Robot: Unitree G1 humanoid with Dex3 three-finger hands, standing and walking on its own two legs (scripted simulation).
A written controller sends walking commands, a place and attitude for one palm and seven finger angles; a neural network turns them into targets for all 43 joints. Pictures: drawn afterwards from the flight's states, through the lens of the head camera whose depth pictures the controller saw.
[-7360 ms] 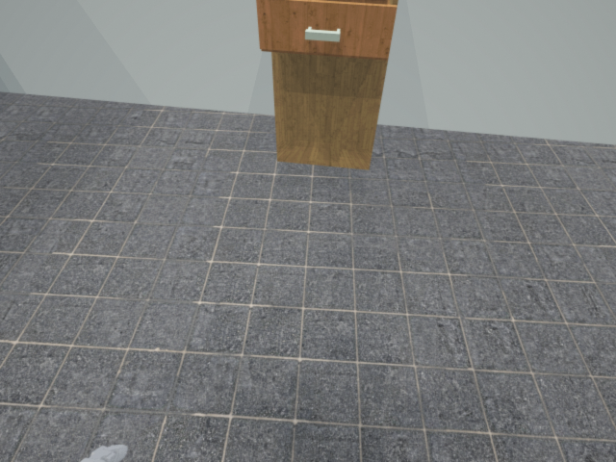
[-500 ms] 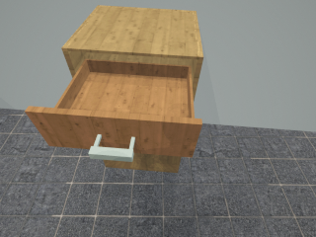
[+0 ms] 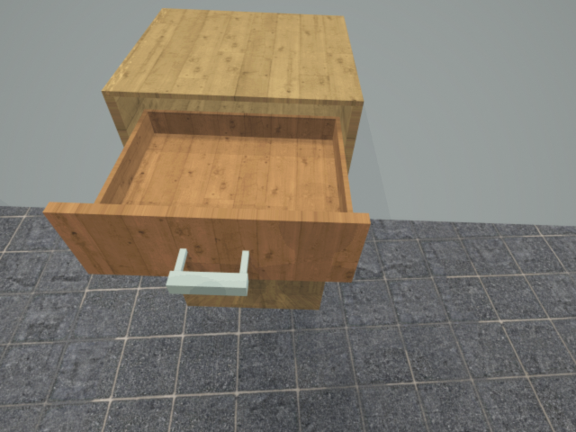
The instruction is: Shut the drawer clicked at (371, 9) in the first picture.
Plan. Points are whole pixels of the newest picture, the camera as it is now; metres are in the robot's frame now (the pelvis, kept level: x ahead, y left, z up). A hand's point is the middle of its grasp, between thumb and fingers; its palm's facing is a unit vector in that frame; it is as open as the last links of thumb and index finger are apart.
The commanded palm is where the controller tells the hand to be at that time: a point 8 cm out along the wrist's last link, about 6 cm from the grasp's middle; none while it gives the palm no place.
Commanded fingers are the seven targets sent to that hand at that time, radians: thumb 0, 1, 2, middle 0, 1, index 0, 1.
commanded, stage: shuffle to correct the standing spot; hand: left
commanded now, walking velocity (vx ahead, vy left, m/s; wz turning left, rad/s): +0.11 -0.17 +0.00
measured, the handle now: (211, 270) +0.33 +0.14 +0.03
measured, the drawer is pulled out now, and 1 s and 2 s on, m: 0.30 0.30 0.30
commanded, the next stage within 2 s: come to a stop and stand still in 0.12 s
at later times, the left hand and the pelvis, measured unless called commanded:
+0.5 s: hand out of the picture +0.05 +0.10 -0.18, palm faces +0.03 -0.99 -0.15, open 7.4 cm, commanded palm none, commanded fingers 0.00 0.90 0.90 -0.20 -0.30 -0.20 -0.30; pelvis +0.06 -0.05 +0.00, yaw -1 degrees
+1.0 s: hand out of the picture +0.10 +0.17 -0.17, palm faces -0.03 -0.96 -0.29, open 7.4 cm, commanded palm none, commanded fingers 0.00 0.90 0.90 -0.20 -0.30 -0.20 -0.30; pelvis +0.03 -0.03 -0.01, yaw +0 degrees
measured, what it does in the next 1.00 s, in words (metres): steps on the spot: left foot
